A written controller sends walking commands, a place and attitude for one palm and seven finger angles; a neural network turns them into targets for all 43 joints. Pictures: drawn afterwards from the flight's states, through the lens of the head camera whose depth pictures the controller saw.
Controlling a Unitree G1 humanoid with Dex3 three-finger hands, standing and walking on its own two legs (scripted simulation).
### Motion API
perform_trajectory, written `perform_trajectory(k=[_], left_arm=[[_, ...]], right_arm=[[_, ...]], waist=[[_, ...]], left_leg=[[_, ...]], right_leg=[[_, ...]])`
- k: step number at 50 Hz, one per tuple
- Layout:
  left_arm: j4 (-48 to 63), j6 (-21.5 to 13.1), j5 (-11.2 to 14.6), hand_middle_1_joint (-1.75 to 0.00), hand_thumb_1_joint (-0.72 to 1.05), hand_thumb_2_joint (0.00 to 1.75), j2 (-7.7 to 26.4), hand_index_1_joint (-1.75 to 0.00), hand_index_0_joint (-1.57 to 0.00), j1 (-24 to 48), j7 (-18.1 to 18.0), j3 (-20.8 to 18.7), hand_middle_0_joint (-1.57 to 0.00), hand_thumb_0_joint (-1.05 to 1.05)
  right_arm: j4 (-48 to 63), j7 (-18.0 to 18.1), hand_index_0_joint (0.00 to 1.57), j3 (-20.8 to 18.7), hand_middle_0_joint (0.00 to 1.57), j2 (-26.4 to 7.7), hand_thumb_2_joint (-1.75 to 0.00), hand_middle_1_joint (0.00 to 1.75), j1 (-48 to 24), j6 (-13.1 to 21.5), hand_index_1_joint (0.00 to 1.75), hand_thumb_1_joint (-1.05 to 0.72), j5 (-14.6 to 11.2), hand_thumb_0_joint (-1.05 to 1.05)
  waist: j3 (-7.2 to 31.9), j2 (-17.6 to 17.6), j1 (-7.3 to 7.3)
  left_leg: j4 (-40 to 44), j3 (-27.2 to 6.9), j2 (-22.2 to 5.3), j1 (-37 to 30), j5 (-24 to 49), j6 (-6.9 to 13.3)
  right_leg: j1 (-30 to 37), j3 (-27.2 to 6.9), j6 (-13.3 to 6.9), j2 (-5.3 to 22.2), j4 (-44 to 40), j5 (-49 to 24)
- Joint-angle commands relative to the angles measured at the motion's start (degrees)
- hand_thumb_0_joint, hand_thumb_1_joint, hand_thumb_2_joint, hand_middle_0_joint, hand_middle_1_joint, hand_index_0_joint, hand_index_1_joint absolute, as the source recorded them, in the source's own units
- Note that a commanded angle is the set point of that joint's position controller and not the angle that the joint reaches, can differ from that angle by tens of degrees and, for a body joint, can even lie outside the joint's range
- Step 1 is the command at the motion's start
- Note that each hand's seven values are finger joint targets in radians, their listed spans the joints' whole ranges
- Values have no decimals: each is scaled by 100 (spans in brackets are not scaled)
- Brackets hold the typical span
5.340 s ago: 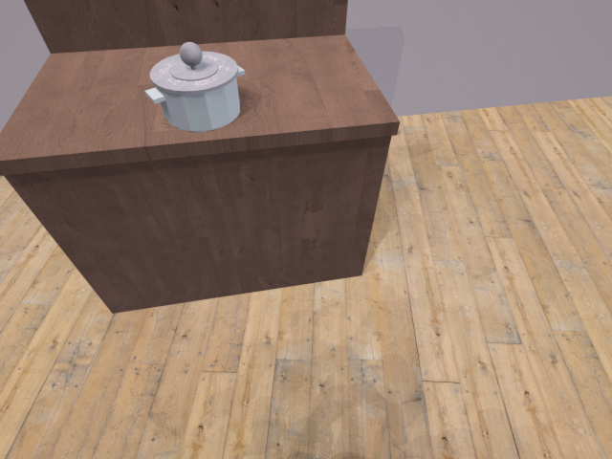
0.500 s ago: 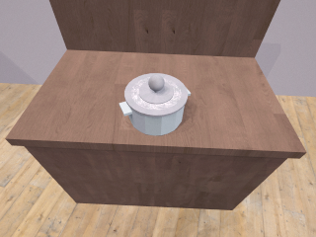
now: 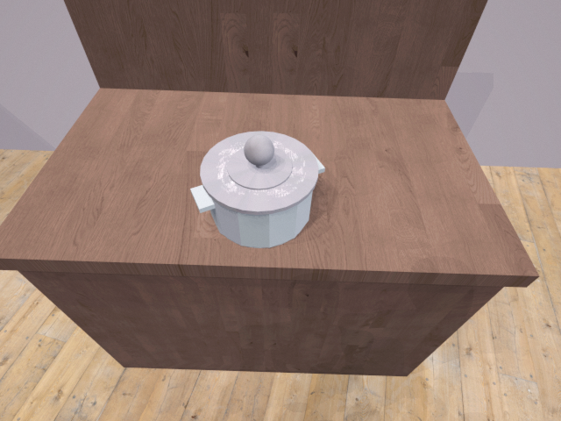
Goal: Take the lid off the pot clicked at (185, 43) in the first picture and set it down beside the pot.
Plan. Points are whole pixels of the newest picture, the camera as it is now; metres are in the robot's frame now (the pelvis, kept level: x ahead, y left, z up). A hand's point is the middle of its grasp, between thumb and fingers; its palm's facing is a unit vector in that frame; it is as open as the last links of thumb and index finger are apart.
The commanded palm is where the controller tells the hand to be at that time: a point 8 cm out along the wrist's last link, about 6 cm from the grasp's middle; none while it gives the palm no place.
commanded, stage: shuffle to correct the standing spot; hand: left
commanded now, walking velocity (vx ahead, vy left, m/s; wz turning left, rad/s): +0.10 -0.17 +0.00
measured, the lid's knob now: (259, 150) +0.50 +0.07 +0.11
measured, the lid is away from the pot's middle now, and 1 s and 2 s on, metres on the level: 0.00 0.00 0.00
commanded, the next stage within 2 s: come to a stop and stand still in 0.94 s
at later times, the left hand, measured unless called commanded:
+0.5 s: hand out of the picture +0.13 +0.16 -0.17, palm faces +0.04 -0.99 -0.16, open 7.4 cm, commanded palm none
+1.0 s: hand out of the picture +0.13 +0.08 -0.18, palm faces +0.04 -0.98 -0.18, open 7.3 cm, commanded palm none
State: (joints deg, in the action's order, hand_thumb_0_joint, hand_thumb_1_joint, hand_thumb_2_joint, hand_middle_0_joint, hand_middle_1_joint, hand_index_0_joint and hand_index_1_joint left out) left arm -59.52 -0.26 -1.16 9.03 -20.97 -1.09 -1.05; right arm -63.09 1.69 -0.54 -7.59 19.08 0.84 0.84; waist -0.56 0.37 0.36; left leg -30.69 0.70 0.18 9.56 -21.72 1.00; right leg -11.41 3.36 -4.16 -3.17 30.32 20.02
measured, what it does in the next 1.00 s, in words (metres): steps to the right: left foot, then right foot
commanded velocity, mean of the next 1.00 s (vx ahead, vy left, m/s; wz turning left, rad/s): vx -0.08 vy -0.10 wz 0.00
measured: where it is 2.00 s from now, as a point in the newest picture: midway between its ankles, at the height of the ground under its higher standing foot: outside the picture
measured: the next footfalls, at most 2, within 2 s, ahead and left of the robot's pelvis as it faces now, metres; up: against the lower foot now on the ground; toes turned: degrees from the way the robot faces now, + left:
left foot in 0.22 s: +0.10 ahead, +0.09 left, +0.00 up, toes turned +3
right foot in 0.64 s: +0.14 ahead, -0.22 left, +0.00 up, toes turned -4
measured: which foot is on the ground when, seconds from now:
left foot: down 0.00-0.02, up 0.04-0.20, down 0.22-0.64, up 0.66-0.84, down 0.86-1.00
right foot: down 0.00-0.24, up 0.26-0.62, down 0.64-0.90, up 0.92-1.00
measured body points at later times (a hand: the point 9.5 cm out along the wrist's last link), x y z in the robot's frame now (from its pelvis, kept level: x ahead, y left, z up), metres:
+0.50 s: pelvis +0.06 -0.02 +0.01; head +0.10 +0.02 +0.46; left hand +0.12 +0.22 -0.16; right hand +0.10 -0.26 -0.13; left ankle +0.06 +0.09 -0.73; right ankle +0.05 -0.20 -0.66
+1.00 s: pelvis +0.06 -0.09 +0.00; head +0.09 -0.06 +0.44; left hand +0.12 +0.14 -0.17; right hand +0.12 -0.33 -0.14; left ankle +0.09 -0.01 -0.73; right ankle +0.05 -0.22 -0.71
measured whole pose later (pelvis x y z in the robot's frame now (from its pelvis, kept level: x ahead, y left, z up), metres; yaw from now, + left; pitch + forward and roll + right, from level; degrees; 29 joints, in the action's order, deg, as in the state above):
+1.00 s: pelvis +0.06 -0.09 +0.00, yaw -1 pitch -1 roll +0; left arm -54.4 4.3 -0.5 11.0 -11.7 -2.9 -2.3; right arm -56.6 2.5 -2.1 -7.0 11.8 -1.0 1.0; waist -4.8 4.0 0.3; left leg -33.3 6.1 -0.2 16.3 -16.2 3.3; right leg -19.2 0.5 0.8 1.1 46.6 28.1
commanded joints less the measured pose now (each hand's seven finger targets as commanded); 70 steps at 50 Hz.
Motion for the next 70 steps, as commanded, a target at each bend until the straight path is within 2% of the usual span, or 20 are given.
perform_trajectory(k=[1,5,9,10,12,13,19,28,30,32,33,35,38,42,46,54,57,59,65,70], left_arm=[[29,-101,3,-30,90,90,750,-30,-20,-1023,-90,-202,-20,0],[173,-81,-57,-30,90,90,680,-30,-20,-812,-151,-205,-20,0],[346,-17,-15,-30,90,90,726,-30,-20,-151,-79,-184,-20,0],[383,-32,12,-30,90,90,647,-30,-20,-40,-43,-170,-20,0],[518,-43,63,-30,90,90,443,-30,-20,-179,-15,-142,-20,0],[667,0,51,-30,90,90,703,-30,-20,-81,-33,-186,-20,0],[670,246,-35,-30,90,90,443,-30,-20,-28,116,-222,-20,0],[942,201,39,-30,90,90,440,-30,-20,558,102,-180,-20,0],[820,150,39,-30,90,90,739,-30,-20,187,83,-258,-20,0],[725,135,-45,-30,90,90,1307,-30,-20,-28,-17,-341,-20,0],[757,127,-60,-30,90,90,1388,-30,-20,-117,-20,-299,-20,0],[802,170,-107,-30,90,90,1226,-30,-20,328,-90,-300,-20,0],[880,175,-76,-30,90,90,1088,-30,-20,672,-172,-241,-20,0],[889,163,57,-30,90,90,931,-30,-20,619,-182,-197,-20,0],[830,346,97,-30,90,90,597,-30,-20,499,-210,-205,-20,0],[686,194,9,-30,90,90,424,-30,-20,77,-181,-137,-20,0],[725,16,-16,-30,90,90,796,-30,-20,182,-235,-77,-20,0],[674,-33,8,-30,90,90,930,-30,-20,314,-199,-65,-20,0],[556,-36,-12,-30,90,90,1063,-30,-20,164,-93,-123,-20,0],[591,-16,0,-30,90,90,761,-30,-20,69,-71,-140,-20,0]], right_arm=[[475,107,20,-146,20,-415,-90,30,-281,125,30,-90,-47,0],[587,66,20,-212,20,-329,-90,30,-634,103,30,-90,-66,0],[368,58,20,-218,20,-153,-90,30,96,99,30,-90,-47,0],[254,93,20,-246,20,-343,-90,30,473,125,30,-90,-27,0],[305,159,20,-413,20,-1179,-90,30,1000,127,30,-90,77,0],[474,125,20,-444,20,-1290,-90,30,826,70,30,-90,64,0],[877,108,20,-318,20,-873,-90,30,-574,163,30,-90,79,0],[841,59,20,-530,20,-1227,-90,30,-190,-89,30,-90,85,0],[872,56,20,-553,20,-1186,-90,30,-103,-131,30,-90,16,0],[971,43,20,-445,20,-667,-90,30,-69,-174,30,-90,-54,0],[1032,67,20,-427,20,-593,-90,30,-194,-221,30,-90,-98,0],[901,109,20,-423,20,-652,-90,30,-266,-320,30,-90,-113,0],[833,72,20,-355,20,-448,-90,30,-351,-254,30,-90,-167,0],[633,48,20,-302,20,-386,-90,30,143,-131,30,-90,-149,0],[957,82,20,-253,20,-701,-90,30,-604,-61,30,-90,13,0],[1154,82,20,-363,20,-896,-90,30,-599,-182,30,-90,-10,0],[1186,2,20,-330,20,-485,-90,30,-361,-193,30,-90,-124,0],[1083,-50,20,-287,20,-415,-90,30,-517,-265,30,-90,-70,0],[833,-193,20,-244,20,-503,-90,30,-322,-186,30,-90,-20,0],[632,-121,20,-147,20,-480,-90,30,321,11,30,-90,-10,0]], waist=[[-316,1146,286],[-274,377,226],[-169,312,-319],[-190,164,-501],[86,-1201,-553],[146,-339,-507],[-348,-706,215],[121,-1162,-141],[420,-582,-40],[851,1471,29],[890,1485,126],[542,1985,19],[180,1106,-131],[387,346,-253],[-57,-1675,41],[635,-160,148],[669,812,-152],[396,1375,-83],[-885,746,-67],[-759,60,-82]], left_leg=[[-1505,222,-41,1991,-791,34],[-1938,207,-148,2177,-1042,13],[-40,558,26,172,772,30],[467,131,-279,-490,1360,182],[1400,-3067,-2689,-964,3207,1578],[1266,-3054,-2876,-739,2920,1871],[1431,-908,-1596,775,2112,935],[365,-512,-1452,-26,3361,365],[-294,-257,-1118,344,2874,11],[-1616,528,-240,1631,-278,-348],[-2218,285,-141,1701,-1625,-313],[-2685,167,-262,1394,-1448,-320],[-2009,146,-185,1244,-1071,-270],[600,290,-314,-166,1636,-171],[1140,-995,-1706,947,4132,982],[-74,-632,-1218,-312,3702,717],[-616,56,-375,386,1183,-15],[-707,184,-145,653,127,-225],[-420,233,-98,395,245,-141],[699,-51,-336,-2,486,125]], right_leg=[[1375,-2223,-940,1801,-1162,-2833],[1410,-1777,-1350,1731,-900,-3937],[24,-892,-619,1070,-364,-3246],[-441,-680,-348,794,465,-3181],[-1858,-297,175,-17,3380,1186],[-1858,-777,142,186,3952,1348],[-1676,-671,393,445,3872,268],[-658,121,554,406,166,-63],[394,-3,500,548,-747,-1434],[1592,-1177,-135,1923,-364,-5371],[1453,-1193,-536,2279,-436,-6119],[558,-1035,-701,1967,-636,-5373],[162,-818,-752,1917,-438,-5285],[-198,-640,-58,1421,216,-3690],[-266,-376,519,520,1682,1084],[-274,-90,557,572,-170,-246],[251,-1263,174,1613,-910,-3126],[112,-1632,-184,1886,-1146,-2704],[-1110,-1507,-231,1579,-1846,1043],[-1123,-969,-88,1037,-997,536]])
